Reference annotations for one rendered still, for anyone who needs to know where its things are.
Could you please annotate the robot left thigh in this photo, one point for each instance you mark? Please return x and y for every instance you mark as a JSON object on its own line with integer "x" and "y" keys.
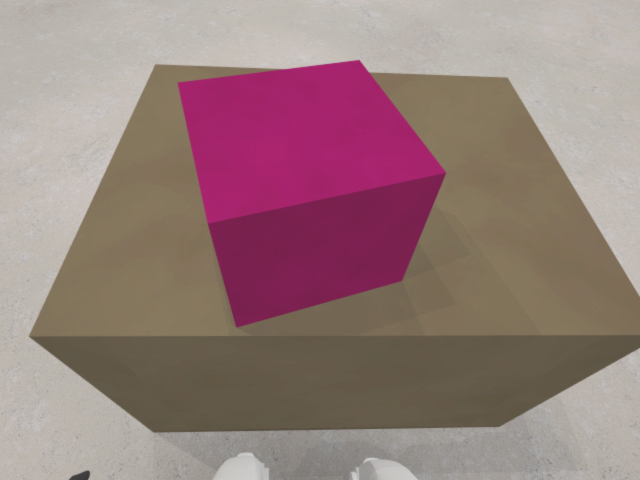
{"x": 242, "y": 468}

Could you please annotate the robot thigh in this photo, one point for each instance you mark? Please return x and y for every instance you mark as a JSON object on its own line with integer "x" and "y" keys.
{"x": 381, "y": 470}
{"x": 242, "y": 468}

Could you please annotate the pedestal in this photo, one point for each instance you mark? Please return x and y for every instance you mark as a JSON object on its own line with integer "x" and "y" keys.
{"x": 512, "y": 294}

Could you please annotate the carton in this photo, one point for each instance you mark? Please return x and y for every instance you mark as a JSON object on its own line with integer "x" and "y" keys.
{"x": 314, "y": 185}

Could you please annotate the robot right thigh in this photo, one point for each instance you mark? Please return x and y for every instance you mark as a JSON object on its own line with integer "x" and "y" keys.
{"x": 381, "y": 470}

